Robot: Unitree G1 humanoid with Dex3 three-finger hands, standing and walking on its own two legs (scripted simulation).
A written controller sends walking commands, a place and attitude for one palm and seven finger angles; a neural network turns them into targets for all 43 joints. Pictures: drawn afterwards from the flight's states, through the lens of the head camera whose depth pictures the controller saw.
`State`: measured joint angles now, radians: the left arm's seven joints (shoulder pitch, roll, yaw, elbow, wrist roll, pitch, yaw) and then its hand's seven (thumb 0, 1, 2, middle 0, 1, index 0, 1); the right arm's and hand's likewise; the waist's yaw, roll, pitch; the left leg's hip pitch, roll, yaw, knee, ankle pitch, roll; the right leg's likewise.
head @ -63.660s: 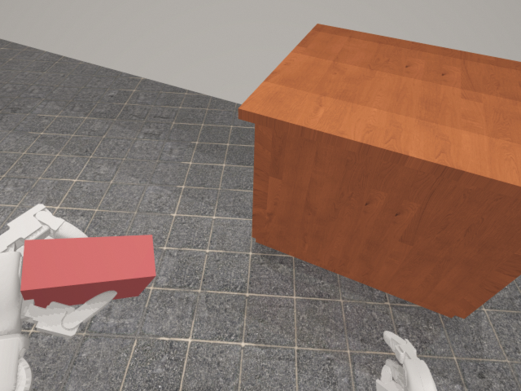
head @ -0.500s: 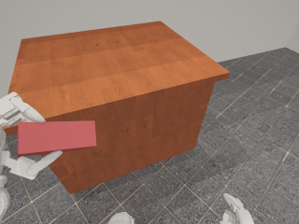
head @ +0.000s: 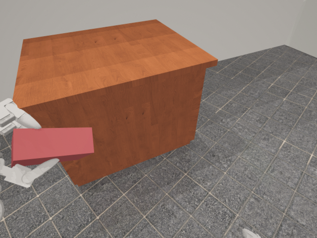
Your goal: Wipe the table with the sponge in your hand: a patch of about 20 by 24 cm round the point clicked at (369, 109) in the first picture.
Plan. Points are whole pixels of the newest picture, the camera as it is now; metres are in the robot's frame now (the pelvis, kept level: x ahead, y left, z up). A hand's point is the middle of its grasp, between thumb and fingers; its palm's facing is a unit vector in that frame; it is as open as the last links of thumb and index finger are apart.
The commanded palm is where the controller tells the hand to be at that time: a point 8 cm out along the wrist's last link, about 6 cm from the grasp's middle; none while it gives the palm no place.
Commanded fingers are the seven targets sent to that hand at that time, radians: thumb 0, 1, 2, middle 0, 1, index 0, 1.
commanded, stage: stop stepping back and stand still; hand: left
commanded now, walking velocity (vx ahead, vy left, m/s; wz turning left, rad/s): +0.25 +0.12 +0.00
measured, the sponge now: (63, 146) +0.25 +0.20 +0.19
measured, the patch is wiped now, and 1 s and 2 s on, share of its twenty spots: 1.00 1.00 1.00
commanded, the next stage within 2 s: stand and wait in 0.94 s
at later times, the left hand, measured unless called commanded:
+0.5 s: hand (11, 214) +0.11 +0.20 +0.22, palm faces +0.39 -0.84 -0.38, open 9.3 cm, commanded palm +0.05 +0.25 +0.24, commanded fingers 0.00 0.10 1.30 -1.20 -1.60 -1.20 -1.60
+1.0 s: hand out of the picture +0.08 +0.21 +0.22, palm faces +0.40 -0.84 -0.38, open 9.3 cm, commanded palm +0.03 +0.26 +0.24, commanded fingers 0.00 0.10 1.30 -1.20 -1.60 -1.20 -1.60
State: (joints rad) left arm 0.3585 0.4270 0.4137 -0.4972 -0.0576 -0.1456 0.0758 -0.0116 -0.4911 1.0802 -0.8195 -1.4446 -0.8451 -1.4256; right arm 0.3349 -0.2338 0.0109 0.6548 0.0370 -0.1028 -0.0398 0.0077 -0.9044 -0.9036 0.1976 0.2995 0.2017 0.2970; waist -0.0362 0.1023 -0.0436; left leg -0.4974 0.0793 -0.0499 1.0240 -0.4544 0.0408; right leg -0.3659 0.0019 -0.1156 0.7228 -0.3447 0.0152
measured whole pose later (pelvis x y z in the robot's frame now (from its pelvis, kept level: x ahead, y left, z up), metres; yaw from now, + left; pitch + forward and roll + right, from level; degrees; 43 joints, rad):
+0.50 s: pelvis -0.10 -0.03 +0.01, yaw +1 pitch -3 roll -2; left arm 0.38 0.38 0.35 -0.53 -0.06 -0.12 0.08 -0.01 -0.49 1.08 -0.82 -1.44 -0.85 -1.43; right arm 0.25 -0.21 0.03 0.66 0.03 -0.10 -0.04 0.01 -0.90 -0.90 0.20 0.30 0.20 0.30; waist 0.00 0.06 -0.03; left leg -0.55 0.04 -0.03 1.16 -0.42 0.03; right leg -0.36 0.00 -0.12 0.69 -0.29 -0.04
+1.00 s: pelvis -0.12 -0.02 +0.02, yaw +1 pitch -2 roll -1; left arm 0.48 0.38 0.35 -0.58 -0.06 -0.12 0.14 -0.01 -0.49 1.08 -0.82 -1.44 -0.85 -1.43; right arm 0.22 -0.22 0.01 0.63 0.01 -0.09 -0.06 0.01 -0.91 -0.90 0.20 0.30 0.20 0.30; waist -0.01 0.01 -0.02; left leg -0.31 0.04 -0.01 0.64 -0.37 0.03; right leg -0.35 0.01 -0.08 0.57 -0.20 -0.04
